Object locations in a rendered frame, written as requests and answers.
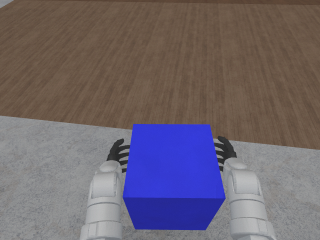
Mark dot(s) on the left robot forearm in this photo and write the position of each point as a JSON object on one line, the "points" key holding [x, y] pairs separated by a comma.
{"points": [[104, 204]]}

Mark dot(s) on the right robot hand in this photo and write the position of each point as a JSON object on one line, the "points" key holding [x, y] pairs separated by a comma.
{"points": [[227, 148]]}

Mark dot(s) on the carton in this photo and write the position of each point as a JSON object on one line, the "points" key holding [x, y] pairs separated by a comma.
{"points": [[173, 179]]}

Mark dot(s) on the right robot forearm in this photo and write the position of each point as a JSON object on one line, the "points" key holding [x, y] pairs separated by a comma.
{"points": [[249, 219]]}

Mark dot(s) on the left robot hand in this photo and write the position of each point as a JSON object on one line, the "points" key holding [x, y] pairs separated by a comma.
{"points": [[114, 153]]}

